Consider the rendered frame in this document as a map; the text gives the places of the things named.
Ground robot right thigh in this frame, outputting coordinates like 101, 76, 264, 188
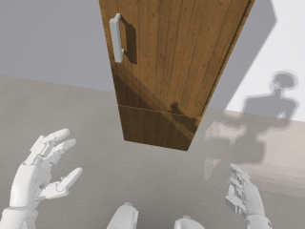
173, 219, 205, 229

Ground handle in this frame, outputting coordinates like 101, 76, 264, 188
109, 13, 124, 63

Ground right robot forearm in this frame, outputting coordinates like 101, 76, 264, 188
245, 215, 272, 229

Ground robot left thigh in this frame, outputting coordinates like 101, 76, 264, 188
107, 205, 138, 229

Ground robot thigh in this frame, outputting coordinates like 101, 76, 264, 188
107, 205, 138, 229
173, 219, 205, 229

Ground robot right hand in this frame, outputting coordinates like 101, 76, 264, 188
225, 163, 265, 219

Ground left robot forearm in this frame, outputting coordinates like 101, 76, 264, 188
0, 206, 39, 229

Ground cupboard door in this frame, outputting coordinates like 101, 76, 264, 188
103, 0, 249, 117

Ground robot left hand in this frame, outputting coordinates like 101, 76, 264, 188
10, 128, 83, 209

